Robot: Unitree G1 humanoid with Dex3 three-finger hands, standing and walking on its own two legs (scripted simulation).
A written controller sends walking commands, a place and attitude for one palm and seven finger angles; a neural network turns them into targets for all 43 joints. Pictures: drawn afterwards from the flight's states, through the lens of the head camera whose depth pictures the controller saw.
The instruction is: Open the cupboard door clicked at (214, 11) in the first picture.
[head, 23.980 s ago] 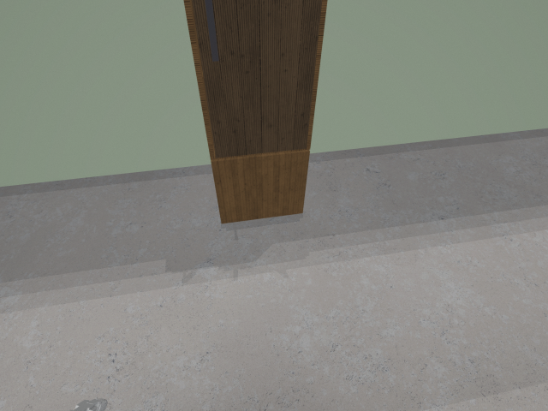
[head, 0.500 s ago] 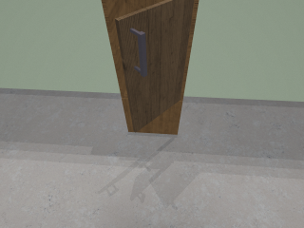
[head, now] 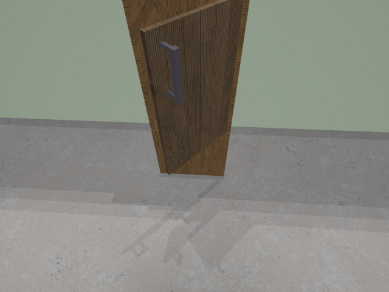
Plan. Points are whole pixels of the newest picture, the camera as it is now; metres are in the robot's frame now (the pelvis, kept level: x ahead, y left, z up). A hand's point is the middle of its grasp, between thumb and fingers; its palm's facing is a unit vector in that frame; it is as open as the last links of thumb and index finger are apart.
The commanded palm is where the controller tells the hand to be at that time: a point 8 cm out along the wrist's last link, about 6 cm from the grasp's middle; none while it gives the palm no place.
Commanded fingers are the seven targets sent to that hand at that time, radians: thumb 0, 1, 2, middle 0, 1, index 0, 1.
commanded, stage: walk to a spot facing it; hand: left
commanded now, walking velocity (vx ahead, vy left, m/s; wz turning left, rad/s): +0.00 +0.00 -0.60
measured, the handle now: (171, 74) +0.61 +0.09 +0.12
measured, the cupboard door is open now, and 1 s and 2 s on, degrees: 47 47 47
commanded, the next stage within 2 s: none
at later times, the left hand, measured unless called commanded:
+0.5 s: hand out of the picture +0.08 +0.20 -0.18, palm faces -0.17 -0.96 -0.24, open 7.4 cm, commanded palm none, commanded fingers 0.00 0.90 0.90 -0.20 -0.30 -0.20 -0.30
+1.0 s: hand (141, 291) +0.16 +0.14 -0.18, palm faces -0.46 -0.86 -0.22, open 7.4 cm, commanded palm none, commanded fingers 0.00 0.90 0.90 -0.20 -0.30 -0.20 -0.30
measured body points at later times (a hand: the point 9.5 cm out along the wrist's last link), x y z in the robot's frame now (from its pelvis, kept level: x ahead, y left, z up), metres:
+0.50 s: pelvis -0.03 +0.01 -0.01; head +0.02 +0.00 +0.43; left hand +0.09 +0.25 -0.16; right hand -0.06 -0.23 -0.17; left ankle -0.01 +0.14 -0.75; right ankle -0.06 -0.09 -0.71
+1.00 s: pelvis -0.04 +0.01 -0.01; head +0.02 -0.01 +0.43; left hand +0.18 +0.19 -0.16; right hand -0.08 -0.26 -0.14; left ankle +0.03 +0.13 -0.75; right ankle -0.11 -0.10 -0.69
